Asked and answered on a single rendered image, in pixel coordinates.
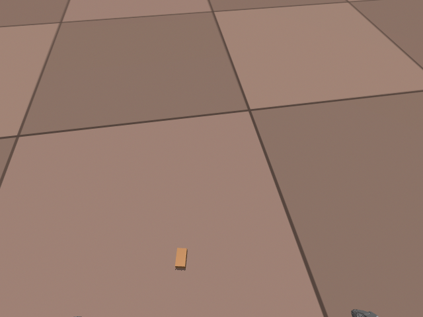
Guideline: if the small box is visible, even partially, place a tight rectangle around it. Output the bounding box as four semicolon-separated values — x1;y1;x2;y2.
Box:
175;248;188;269

